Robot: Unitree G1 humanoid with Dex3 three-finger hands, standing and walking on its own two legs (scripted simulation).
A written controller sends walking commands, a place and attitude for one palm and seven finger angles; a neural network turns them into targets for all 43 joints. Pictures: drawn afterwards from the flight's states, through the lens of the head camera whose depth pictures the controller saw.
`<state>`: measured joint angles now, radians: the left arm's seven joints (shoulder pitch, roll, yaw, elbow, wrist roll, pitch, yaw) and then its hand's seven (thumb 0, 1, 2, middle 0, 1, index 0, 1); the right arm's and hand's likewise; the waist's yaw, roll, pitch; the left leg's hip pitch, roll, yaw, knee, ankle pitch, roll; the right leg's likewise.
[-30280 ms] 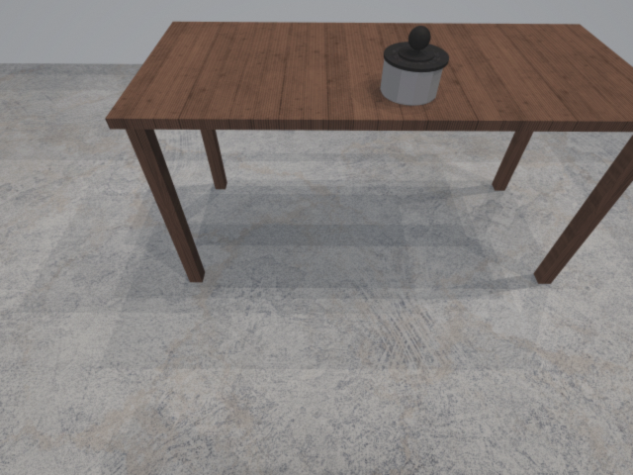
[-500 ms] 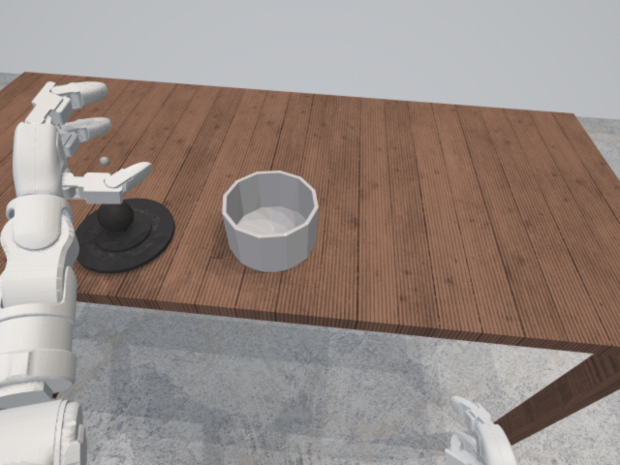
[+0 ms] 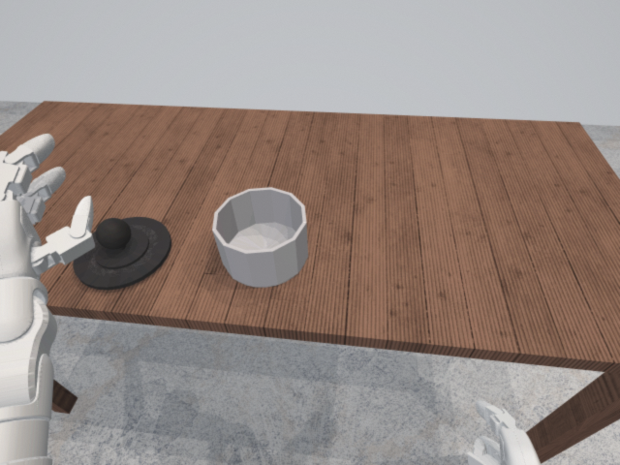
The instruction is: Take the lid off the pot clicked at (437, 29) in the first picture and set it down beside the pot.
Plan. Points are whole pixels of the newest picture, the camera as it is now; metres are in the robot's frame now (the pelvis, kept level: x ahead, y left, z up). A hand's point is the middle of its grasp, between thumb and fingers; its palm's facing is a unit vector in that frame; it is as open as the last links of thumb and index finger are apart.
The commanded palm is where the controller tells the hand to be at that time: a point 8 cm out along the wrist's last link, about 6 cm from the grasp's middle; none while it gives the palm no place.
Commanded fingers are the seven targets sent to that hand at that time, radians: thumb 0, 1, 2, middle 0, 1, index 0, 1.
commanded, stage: draw the hand back to the body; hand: left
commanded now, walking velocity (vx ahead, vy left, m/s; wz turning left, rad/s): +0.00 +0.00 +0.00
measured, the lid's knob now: (113, 233) +0.46 +0.38 +0.02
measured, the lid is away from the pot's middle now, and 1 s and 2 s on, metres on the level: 0.26 0.26 0.26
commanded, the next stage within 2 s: step back with the hand held close in 1.00 s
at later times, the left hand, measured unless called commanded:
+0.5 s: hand (59, 293) +0.23 +0.26 +0.18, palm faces +0.42 -0.86 -0.28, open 7.5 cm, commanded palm +0.17 +0.30 +0.19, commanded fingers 0.00 0.90 0.90 -0.20 -0.30 -0.20 -0.30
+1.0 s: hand (24, 373) +0.16 +0.27 +0.16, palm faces +0.40 -0.85 -0.34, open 7.4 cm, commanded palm +0.11 +0.31 +0.18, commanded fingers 0.00 0.90 0.90 -0.20 -0.30 -0.20 -0.30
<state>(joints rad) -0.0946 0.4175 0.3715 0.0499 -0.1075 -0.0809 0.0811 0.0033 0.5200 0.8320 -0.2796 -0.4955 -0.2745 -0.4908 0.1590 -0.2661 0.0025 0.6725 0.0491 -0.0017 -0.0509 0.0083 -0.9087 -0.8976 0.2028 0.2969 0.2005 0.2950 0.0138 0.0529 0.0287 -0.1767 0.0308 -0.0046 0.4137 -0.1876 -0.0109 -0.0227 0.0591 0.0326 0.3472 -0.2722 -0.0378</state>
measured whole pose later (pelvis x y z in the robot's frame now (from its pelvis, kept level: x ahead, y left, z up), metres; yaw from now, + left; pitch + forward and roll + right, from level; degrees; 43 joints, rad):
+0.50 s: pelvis +0.00 +0.01 +0.00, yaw +0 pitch -4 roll -1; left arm 0.23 0.35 0.33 -0.27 -0.12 -0.10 0.08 0.01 0.88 0.90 -0.21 -0.31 -0.20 -0.30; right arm 0.13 -0.23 0.02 0.65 0.03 -0.03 -0.06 0.01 -0.91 -0.90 0.20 0.30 0.20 0.30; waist 0.04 0.06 0.03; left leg -0.15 0.02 -0.01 0.41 -0.18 0.00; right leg 0.01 0.05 0.03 0.32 -0.26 -0.03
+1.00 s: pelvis -0.01 +0.02 +0.00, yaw +1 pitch -5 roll -2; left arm 0.54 0.34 0.28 -0.50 -0.11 -0.12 0.09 0.01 0.89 0.90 -0.21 -0.30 -0.21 -0.30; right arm 0.14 -0.21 0.02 0.64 0.01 -0.05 -0.06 0.01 -0.91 -0.90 0.20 0.30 0.20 0.30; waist 0.06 0.05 0.03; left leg -0.18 0.01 -0.02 0.45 -0.18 0.02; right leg 0.01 0.04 0.01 0.32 -0.25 -0.01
